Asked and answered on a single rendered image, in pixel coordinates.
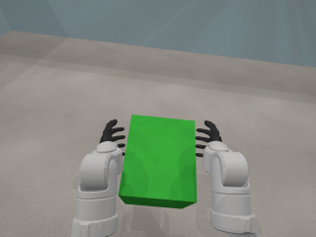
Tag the left robot hand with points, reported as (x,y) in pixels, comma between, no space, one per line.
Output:
(109,131)

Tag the carton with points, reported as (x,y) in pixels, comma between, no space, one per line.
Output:
(160,163)

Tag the robot left forearm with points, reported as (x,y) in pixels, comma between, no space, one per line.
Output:
(97,190)

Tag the robot right forearm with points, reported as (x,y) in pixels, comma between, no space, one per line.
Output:
(230,185)

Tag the right robot hand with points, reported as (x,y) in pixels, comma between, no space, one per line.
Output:
(213,135)

